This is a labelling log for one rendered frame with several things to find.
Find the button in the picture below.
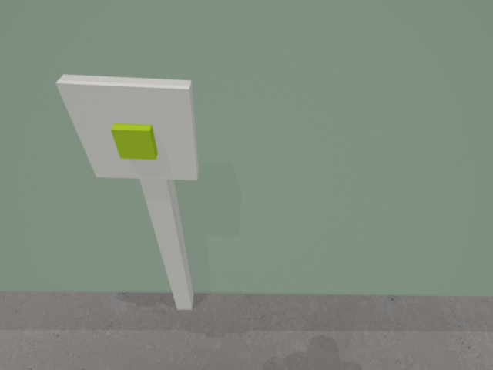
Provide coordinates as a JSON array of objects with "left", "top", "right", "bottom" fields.
[{"left": 111, "top": 123, "right": 158, "bottom": 160}]

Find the panel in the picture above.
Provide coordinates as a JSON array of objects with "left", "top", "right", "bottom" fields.
[{"left": 55, "top": 74, "right": 199, "bottom": 310}]

